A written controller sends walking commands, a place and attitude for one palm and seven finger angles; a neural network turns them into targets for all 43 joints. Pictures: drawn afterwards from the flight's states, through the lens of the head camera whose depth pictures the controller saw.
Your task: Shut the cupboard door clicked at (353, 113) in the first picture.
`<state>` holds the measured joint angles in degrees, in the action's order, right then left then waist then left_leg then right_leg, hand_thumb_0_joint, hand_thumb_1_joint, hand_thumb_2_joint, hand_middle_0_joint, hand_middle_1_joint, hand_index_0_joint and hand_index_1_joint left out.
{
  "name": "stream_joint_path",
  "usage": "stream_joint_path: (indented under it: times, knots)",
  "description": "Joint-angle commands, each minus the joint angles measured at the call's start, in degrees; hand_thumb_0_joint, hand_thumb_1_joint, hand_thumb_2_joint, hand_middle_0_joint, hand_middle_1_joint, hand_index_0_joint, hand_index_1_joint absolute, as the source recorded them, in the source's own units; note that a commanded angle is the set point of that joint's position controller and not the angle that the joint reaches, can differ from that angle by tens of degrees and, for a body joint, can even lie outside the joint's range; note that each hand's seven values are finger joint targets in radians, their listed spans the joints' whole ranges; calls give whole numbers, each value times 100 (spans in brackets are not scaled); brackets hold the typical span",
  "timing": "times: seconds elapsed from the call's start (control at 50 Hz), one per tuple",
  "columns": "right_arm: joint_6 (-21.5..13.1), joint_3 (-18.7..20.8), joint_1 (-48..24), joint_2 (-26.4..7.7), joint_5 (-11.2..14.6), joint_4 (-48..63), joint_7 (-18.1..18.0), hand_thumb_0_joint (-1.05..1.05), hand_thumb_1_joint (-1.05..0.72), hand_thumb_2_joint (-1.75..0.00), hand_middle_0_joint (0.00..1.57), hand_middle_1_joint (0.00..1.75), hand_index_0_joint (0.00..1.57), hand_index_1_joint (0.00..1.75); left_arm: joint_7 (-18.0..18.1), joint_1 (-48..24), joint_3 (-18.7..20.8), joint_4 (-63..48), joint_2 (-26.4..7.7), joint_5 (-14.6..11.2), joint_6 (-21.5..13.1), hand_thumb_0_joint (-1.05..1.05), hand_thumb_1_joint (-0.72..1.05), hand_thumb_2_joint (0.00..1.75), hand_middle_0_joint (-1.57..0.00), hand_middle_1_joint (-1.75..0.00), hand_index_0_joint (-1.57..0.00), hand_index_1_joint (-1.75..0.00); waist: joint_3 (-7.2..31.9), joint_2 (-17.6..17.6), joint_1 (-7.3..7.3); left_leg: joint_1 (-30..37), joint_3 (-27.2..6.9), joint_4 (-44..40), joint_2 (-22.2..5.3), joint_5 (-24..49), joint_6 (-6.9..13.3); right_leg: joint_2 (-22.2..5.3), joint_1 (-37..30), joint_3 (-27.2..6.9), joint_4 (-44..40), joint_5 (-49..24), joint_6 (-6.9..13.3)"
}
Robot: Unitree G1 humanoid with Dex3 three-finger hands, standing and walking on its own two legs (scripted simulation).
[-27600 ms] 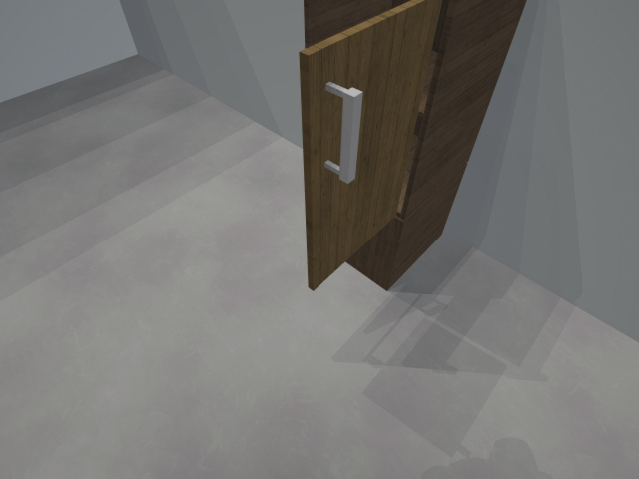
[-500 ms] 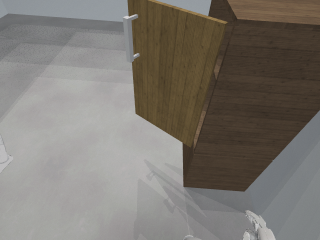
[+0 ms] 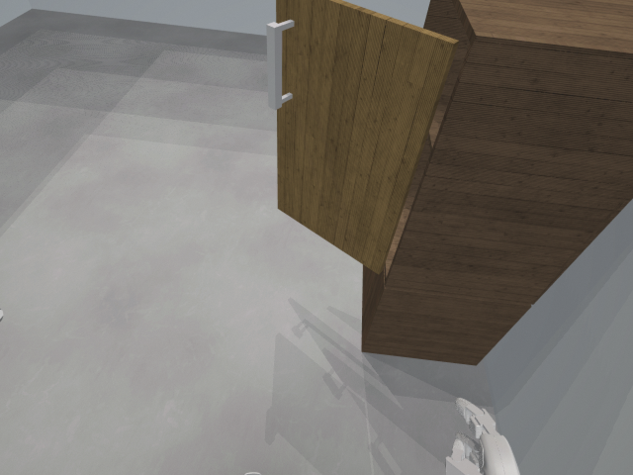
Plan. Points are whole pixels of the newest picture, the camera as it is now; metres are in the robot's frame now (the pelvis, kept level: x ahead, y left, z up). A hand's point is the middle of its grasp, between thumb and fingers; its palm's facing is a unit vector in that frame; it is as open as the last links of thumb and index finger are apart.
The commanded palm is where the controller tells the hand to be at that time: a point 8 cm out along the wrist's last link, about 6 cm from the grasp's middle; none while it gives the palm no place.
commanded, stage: step back with the hand held close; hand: left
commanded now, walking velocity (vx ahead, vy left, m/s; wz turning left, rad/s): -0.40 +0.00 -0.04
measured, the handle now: (281, 66) +0.83 +0.17 +0.12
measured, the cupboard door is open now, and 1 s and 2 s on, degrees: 56 56 56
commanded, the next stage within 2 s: stop stepping back and stand still in 0.08 s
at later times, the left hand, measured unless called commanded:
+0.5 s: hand out of the picture +0.10 +0.25 +0.17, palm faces +0.41 -0.79 -0.45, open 7.4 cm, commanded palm +0.03 +0.28 +0.18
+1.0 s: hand out of the picture +0.04 +0.22 +0.16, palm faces +0.38 -0.79 -0.48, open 7.4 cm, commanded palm -0.02 +0.27 +0.18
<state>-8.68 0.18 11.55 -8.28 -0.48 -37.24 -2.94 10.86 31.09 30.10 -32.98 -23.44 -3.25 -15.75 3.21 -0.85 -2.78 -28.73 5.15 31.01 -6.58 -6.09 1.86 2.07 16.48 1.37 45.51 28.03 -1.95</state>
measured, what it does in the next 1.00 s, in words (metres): walks backwards: right foot, then left foot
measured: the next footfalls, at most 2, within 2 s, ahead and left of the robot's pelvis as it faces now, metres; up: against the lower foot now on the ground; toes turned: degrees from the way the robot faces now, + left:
right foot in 0.08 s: -0.09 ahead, -0.15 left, +0.00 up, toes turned -3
left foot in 0.78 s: -0.11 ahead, +0.12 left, +0.00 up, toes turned -1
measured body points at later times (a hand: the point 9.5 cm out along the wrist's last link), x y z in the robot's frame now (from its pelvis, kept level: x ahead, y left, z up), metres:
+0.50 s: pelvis -0.12 -0.01 +0.01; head -0.13 +0.00 +0.46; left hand +0.07 +0.29 +0.19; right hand -0.02 -0.28 -0.07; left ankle -0.02 +0.08 -0.73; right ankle -0.14 -0.15 -0.73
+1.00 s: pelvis -0.18 -0.03 +0.00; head -0.19 -0.02 +0.45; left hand +0.01 +0.26 +0.19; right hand -0.06 -0.25 -0.09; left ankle -0.15 +0.13 -0.73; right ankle -0.17 -0.10 -0.72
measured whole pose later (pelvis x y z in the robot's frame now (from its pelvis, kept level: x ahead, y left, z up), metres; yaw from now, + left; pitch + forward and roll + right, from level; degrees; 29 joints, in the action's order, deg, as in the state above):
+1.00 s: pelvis -0.18 -0.03 +0.00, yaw -3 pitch +0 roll +0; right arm -6.5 -2.2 17.2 -7.9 -0.6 -36.3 -3.4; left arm 9.4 32.8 23.9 -26.8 -24.2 -0.6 -10.2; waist 3.0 1.4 2.2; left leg -17.6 1.2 33.4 -3.9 -16.5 -0.8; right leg 1.0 19.4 5.5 39.3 22.4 0.2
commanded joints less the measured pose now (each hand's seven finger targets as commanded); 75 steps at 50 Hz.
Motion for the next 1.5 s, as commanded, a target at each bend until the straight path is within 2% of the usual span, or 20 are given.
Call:
stream_joint_path:
  times: [0.0,0.12,0.16,0.26,0.34,0.44,0.5,0.58,0.64,0.72,0.76,0.78,0.84,0.94,0.96,1.0,1.02,1.14,1.34,1.48]
  knots:
    - [-370,333,-383,-1115,-32,507,-62,0,-90,-90,20,30,20,30,-108,-1125,-424,-479,-512,60,-112,0,90,90,-20,-30,-20,-30,421,-1246,333,2008,-1141,-1119,-1113,756,195,-22,340,108,-2125,-744,57]
    - [-46,257,-860,-747,154,1025,-128,0,-90,-90,20,30,20,30,-164,-671,394,-1165,-1579,-10,-191,0,90,90,-20,-30,-20,-30,1061,1501,181,1062,-218,1080,494,-1306,-379,-1680,-149,-1078,-2406,-4884,488]
    - [115,148,-956,-699,149,1264,-177,0,-90,-90,20,30,20,30,-158,64,874,-1381,-1888,39,-111,0,90,90,-20,-30,-20,-30,1080,1123,139,200,-374,1304,490,-1437,-358,-1846,-767,-1088,-1963,-5972,726]
    - [141,147,-410,-1043,77,1189,-305,0,-90,-90,20,30,20,30,-6,508,592,-1051,-1359,-51,99,0,90,90,-20,-30,-20,-30,740,-986,350,1431,-992,-678,-20,1219,-120,-488,-206,-216,-1456,-2493,227]
    - [-42,178,-199,-1183,70,1096,-362,0,-90,-90,20,30,20,30,-2,457,447,-381,-1173,-61,158,0,90,90,-20,-30,-20,-30,182,-1309,392,692,-1808,-1715,-430,-1142,19,-68,-486,61,-1522,-876,142]
    - [-148,221,-227,-1206,63,1045,-321,0,-90,-90,20,30,20,30,-10,-35,-108,-530,-824,108,211,0,90,90,-20,-30,-20,-30,13,-1084,372,-64,-1444,-2348,-138,-3495,-184,147,-1153,226,-1594,-380,261]
    - [-142,251,-312,-1135,-8,1026,-291,0,-90,-90,20,30,20,30,-7,-232,-107,-909,-1030,157,224,0,90,90,-20,-30,-20,-30,279,-387,382,471,-763,-1193,354,-2986,-214,-200,-687,-56,-2191,217,511]
    - [-14,358,-308,-1179,-88,717,-241,0,-90,-90,20,30,20,30,83,-885,345,-1125,-1535,232,122,0,90,90,-20,-30,-20,-30,-288,1295,328,-180,-652,3543,666,-1673,-294,-2421,1154,-3110,-3793,2006,1697]
    - [35,135,-247,-883,-142,687,-216,0,-90,-90,20,30,20,30,63,-1149,115,-449,-1216,288,72,0,90,90,-20,-30,-20,-30,-261,528,466,728,-573,1911,203,-1615,-100,-1747,1448,-1391,-3008,1312,1111]
    - [-95,198,-168,-1081,-16,660,-353,0,-90,-90,20,30,20,30,64,-1757,-375,22,-850,234,111,0,90,90,-20,-30,-20,-30,-510,-302,505,1520,-248,-298,533,-2330,-24,-934,1452,-505,-1613,1491,705]
    - [-151,258,-123,-1286,49,868,-330,0,-90,-90,20,30,20,30,93,-1750,-294,-272,-808,244,50,0,90,90,-20,-30,-20,-30,-671,-2109,507,1474,-3252,-2023,-1122,-3890,759,60,2103,296,964,411,165]
    - [-164,266,-213,-1174,59,951,-289,0,-90,-90,20,30,20,30,50,-1392,-128,73,-941,256,66,0,90,90,-20,-30,-20,-30,-785,-1379,483,1169,-3666,-2319,-1460,-3700,994,-118,2175,-4,1767,98,159]
    - [-92,271,-339,-1063,49,923,-135,0,-90,-90,20,30,20,30,-67,-636,-73,-267,-929,237,143,0,90,90,-20,-30,-20,-30,-478,-567,418,716,-2856,-2041,-1242,-3210,963,-446,1572,-225,1569,-551,161]
    - [-23,148,-442,-1012,-35,947,-136,0,-90,-90,20,30,20,30,1,-284,113,-877,-1162,252,154,0,90,90,-20,-30,-20,-30,-46,-1225,271,-350,-1040,-1286,-532,-3157,356,-41,-1180,494,-1138,-630,240]
    - [-6,165,-398,-991,-43,924,-144,0,-90,-90,20,30,20,30,35,-277,184,-886,-1213,280,163,0,90,90,-20,-30,-20,-30,68,-943,250,-549,-747,-635,-253,-3059,197,-156,-1588,209,-1640,-297,366]
    - [26,210,-429,-910,-15,984,-137,0,-90,-90,20,30,20,30,66,-418,325,-844,-1448,257,226,0,90,90,-20,-30,-20,-30,-53,1017,243,-1307,-201,2355,680,-2396,-135,-2163,-1172,-3352,-3347,791,1367]
    - [-22,234,-427,-1010,-54,915,-158,0,-90,-90,20,30,20,30,73,-753,426,-897,-1593,210,107,0,90,90,-20,-30,-20,-30,-236,700,265,-1250,-497,3228,566,-2113,-199,-2558,-945,-3468,-3467,-335,1555]
    - [26,146,-274,-877,17,732,-161,0,-90,-90,20,30,20,30,44,-269,234,58,-1067,165,-42,0,90,90,-20,-30,-20,-30,-18,687,355,59,-343,1856,343,-1149,-278,-1662,-519,-1037,-2713,-2432,1063]
    - [-15,314,-399,-1160,139,1079,-250,0,-90,-90,20,30,20,30,44,-391,45,-736,-1127,140,7,0,90,90,-20,-30,-20,-30,420,-62,213,1925,-687,-493,-132,1479,-8,-789,-579,-603,-1833,-3220,188]
    - [72,202,-337,-1046,82,1168,-235,0,-90,-90,20,30,20,30,44,-88,265,-836,-1221,108,95,0,90,90,-20,-30,-20,-30,732,-612,296,1590,-616,-475,-60,1476,-128,-607,-1069,-348,-1775,-3551,277]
